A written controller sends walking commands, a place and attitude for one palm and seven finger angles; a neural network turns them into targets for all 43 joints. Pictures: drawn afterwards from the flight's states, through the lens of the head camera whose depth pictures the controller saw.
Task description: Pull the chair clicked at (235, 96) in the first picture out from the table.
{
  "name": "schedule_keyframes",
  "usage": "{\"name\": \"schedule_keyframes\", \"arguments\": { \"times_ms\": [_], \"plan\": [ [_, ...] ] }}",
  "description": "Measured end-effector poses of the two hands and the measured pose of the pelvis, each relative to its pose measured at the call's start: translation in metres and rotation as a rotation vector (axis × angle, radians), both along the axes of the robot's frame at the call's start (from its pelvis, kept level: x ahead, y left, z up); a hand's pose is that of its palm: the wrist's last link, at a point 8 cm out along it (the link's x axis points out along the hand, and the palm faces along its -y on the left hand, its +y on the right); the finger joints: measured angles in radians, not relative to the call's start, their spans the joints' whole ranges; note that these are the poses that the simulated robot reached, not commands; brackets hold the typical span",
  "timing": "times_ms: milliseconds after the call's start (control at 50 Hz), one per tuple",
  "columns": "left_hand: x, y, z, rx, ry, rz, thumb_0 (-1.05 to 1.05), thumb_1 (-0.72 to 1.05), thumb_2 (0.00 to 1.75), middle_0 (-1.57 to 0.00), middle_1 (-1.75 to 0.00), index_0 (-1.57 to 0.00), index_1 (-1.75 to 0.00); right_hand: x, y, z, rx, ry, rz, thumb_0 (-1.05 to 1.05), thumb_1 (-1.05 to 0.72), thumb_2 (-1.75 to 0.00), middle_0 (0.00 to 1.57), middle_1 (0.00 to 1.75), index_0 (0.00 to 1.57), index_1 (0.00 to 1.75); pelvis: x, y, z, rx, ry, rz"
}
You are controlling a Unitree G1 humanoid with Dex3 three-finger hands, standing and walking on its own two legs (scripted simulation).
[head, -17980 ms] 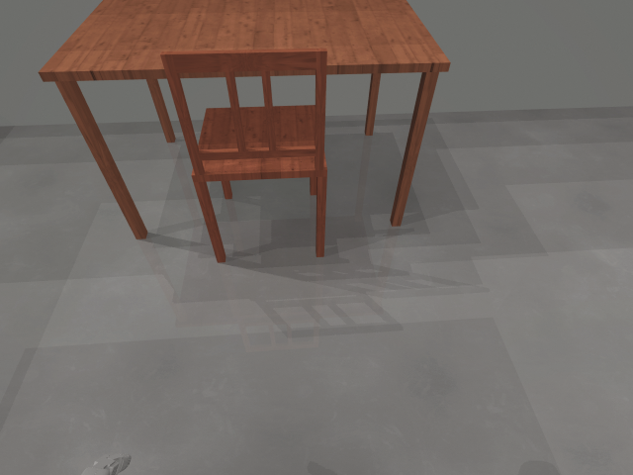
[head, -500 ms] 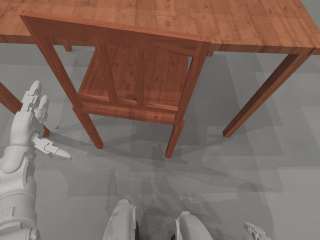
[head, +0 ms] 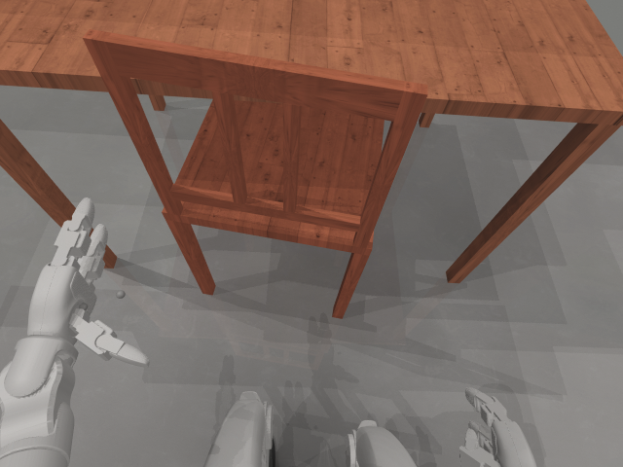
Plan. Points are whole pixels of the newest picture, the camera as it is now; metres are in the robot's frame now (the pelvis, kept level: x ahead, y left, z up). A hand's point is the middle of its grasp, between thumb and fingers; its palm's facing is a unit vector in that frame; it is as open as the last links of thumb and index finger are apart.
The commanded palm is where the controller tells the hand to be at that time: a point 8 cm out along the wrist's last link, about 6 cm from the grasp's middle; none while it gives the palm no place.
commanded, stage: aim the fingers beside a spindle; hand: left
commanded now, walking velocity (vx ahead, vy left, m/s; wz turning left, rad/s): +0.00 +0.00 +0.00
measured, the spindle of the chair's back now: (232, 153) +0.56 +0.15 +0.00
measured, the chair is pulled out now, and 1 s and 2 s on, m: -0.05 -0.05 -0.05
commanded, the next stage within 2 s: none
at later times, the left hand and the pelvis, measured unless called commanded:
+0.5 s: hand (125, 293) +0.31 +0.24 +0.02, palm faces +0.00 -1.00 -0.06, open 17.2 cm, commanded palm +0.29 +0.29 +0.02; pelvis +0.00 -0.01 -0.01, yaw +0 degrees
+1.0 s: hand (132, 275) +0.34 +0.24 +0.02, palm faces +0.01 -1.00 -0.06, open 16.9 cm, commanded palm +0.32 +0.28 +0.02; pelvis +0.00 +0.00 -0.01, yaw +0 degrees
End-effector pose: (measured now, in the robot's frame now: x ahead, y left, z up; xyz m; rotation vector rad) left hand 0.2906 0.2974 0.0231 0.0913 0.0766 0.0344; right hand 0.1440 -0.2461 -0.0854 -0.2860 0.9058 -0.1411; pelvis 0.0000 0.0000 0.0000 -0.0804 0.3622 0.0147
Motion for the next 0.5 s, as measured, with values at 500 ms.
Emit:
{"name": "schedule_keyframes", "arguments": {
  "times_ms": [500],
  "plan": [
    [0.001,-0.007,0.002,-0.033,-0.027,-0.032,-0.01,-0.52,0.25,-0.04,-0.04,-0.03,-0.04,0.0,-0.013,-0.006,-0.025,-0.04,-0.011,0.01,-0.91,-0.9,0.2,0.3,0.2,0.3,-0.002,-0.008,-0.009,-0.002,0.011,0.0]
  ]
}}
